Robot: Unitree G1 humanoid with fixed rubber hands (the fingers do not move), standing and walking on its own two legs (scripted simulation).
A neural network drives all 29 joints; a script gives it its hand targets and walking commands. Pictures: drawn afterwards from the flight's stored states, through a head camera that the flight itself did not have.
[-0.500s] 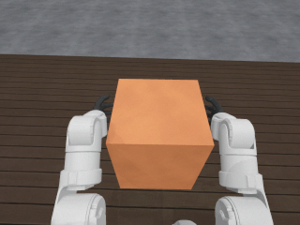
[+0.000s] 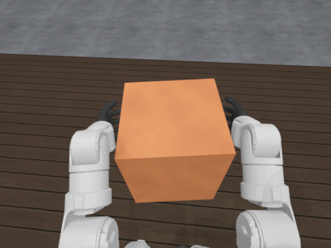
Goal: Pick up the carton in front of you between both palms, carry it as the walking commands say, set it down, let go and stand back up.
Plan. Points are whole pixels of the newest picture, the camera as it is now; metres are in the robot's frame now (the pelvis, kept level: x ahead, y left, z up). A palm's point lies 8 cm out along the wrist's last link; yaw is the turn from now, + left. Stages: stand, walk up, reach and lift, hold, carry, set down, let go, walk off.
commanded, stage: carry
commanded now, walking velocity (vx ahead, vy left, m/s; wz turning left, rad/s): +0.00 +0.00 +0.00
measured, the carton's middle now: (172, 145) +0.35 +0.00 +0.02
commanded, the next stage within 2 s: none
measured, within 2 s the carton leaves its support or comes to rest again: neither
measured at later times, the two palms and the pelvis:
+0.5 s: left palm (96, 105) +0.41 +0.18 +0.11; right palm (226, 107) +0.40 -0.12 +0.11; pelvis +0.06 +0.04 -0.01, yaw -2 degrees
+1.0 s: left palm (85, 114) +0.37 +0.19 +0.13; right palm (226, 116) +0.36 -0.11 +0.13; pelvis +0.03 +0.05 +0.00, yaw -2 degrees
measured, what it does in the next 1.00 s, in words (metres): steps on the spot: left foot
